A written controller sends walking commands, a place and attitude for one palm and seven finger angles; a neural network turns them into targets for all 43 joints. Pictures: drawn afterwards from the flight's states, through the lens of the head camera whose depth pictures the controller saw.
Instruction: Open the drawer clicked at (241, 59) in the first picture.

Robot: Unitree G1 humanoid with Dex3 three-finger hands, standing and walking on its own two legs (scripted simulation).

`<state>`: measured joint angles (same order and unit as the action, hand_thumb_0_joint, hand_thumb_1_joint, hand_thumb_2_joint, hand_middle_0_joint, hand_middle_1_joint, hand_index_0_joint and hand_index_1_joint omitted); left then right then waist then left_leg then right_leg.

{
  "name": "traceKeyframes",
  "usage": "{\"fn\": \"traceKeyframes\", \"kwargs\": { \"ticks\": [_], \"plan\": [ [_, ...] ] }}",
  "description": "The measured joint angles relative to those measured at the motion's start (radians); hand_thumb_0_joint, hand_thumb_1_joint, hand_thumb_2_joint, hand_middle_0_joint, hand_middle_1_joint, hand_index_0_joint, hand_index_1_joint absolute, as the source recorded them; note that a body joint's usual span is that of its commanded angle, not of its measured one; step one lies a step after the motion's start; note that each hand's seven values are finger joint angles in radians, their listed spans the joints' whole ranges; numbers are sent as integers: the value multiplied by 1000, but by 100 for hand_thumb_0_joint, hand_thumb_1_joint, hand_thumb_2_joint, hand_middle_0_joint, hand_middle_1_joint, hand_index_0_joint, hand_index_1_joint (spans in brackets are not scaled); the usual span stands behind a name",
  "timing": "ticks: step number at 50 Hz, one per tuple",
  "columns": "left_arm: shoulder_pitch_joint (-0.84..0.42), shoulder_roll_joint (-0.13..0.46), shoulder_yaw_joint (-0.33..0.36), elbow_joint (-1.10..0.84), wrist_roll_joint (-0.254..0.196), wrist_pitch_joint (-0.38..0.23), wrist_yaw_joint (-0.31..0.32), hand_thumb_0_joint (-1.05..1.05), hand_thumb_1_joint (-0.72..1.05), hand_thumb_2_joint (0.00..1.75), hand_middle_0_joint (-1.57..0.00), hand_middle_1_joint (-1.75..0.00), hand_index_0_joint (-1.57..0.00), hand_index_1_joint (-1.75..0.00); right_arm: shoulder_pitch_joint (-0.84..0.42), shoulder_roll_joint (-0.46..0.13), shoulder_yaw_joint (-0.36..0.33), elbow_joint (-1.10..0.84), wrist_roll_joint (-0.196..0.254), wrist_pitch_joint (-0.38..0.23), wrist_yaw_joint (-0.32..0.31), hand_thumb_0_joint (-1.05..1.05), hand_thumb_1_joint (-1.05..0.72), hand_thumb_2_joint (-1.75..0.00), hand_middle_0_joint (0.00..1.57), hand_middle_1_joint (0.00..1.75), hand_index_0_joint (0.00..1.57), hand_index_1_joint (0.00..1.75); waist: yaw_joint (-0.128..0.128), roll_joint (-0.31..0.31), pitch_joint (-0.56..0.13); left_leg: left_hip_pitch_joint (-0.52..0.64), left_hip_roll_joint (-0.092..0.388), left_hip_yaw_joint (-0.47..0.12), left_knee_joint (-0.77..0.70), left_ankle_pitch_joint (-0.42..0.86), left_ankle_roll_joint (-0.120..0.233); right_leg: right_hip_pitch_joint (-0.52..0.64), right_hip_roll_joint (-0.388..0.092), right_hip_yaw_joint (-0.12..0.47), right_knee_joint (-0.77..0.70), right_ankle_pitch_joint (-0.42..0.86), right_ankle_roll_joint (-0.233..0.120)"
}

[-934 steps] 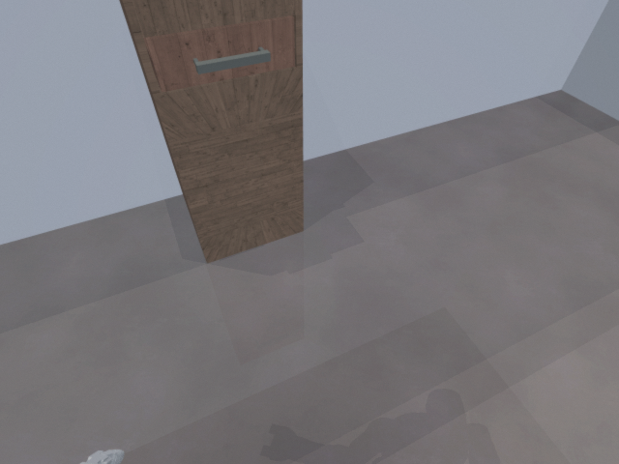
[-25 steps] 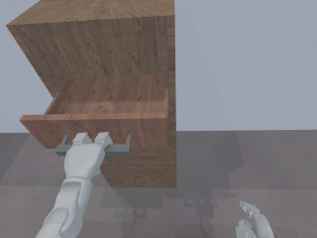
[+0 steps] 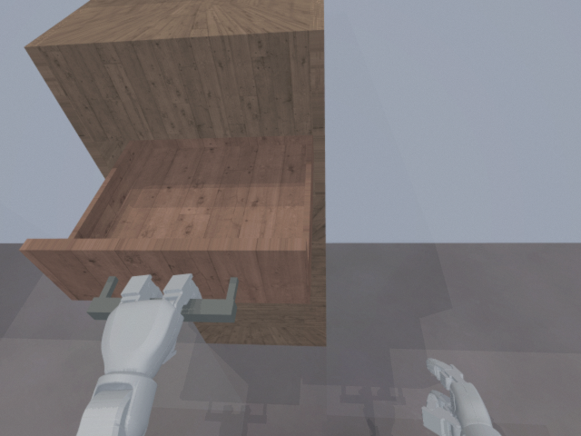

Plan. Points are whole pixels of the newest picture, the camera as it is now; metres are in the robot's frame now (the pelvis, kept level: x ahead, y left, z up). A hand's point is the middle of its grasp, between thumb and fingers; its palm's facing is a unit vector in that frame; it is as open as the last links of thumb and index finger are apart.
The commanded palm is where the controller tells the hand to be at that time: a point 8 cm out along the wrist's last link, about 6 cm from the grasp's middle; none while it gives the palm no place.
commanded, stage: pull the drawer open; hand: left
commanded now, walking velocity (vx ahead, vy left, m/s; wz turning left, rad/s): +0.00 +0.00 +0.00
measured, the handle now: (167, 296) +0.28 +0.21 +0.06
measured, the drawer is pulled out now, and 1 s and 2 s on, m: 0.24 0.30 0.29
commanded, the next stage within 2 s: open the thumb to release the handle in 0.70 s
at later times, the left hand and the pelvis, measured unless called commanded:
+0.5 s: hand (153, 382) +0.17 +0.20 +0.04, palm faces +0.03 -0.13 -0.99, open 5.9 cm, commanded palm +0.12 +0.20 +0.09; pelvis -0.01 +0.00 -0.01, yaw -1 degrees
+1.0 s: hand (133, 380) +0.17 +0.22 +0.04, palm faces +0.09 -0.12 -0.99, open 6.5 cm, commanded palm +0.13 +0.21 +0.09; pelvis -0.01 +0.00 -0.01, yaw +0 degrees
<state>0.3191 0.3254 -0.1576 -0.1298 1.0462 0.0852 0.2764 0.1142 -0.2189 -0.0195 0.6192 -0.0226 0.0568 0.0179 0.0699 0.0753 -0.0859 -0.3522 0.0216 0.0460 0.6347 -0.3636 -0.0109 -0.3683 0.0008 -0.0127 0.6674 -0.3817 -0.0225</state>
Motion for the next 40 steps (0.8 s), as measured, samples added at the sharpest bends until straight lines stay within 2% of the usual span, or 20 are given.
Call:
{"fn": "traceKeyframes", "kwargs": {
  "ticks": [29, 40],
  "plan": [
    [275, 21, 30, -186, -9, -48, 61, 5, 70, 77, -29, -135, -40, -130, 1, -6, 7, -42, -11, -2, 34, 1, -91, -90, 20, 30, 20, 30, 6, 1, -9, -41, 15, 14, 62, -25, -4, -48, 14, 16, 58, -15, -4],
    [345, 28, 50, -230, -25, -40, 80, 4, 71, 75, -27, -135, -38, -127, 7, -9, 15, -69, -6, 0, 57, 1, -91, -90, 20, 30, 20, 30, -21, -3, -28, -64, 25, 32, 89, -42, -3, -78, 24, 35, 82, -23, -2]
  ]
}}
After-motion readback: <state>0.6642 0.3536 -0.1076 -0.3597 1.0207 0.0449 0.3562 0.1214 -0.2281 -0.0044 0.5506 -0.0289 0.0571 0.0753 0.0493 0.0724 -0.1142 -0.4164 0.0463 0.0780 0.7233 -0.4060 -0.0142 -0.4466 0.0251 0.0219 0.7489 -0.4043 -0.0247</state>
